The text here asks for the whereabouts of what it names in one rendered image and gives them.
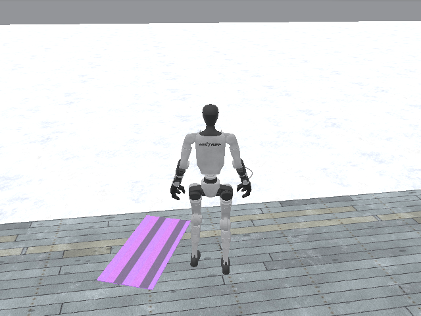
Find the right robot upper arm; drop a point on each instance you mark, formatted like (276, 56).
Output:
(234, 149)

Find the robot left hand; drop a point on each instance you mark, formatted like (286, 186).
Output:
(175, 190)

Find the right robot forearm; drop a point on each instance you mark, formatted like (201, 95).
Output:
(243, 174)

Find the robot right hand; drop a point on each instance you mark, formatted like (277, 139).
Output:
(246, 188)

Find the humanoid robot torso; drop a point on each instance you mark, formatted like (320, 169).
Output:
(210, 152)

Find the left robot upper arm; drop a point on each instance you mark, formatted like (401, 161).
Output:
(186, 150)

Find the right robot thigh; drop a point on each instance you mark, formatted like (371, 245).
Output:
(226, 195)

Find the left robot forearm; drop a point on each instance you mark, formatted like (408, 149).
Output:
(178, 176)

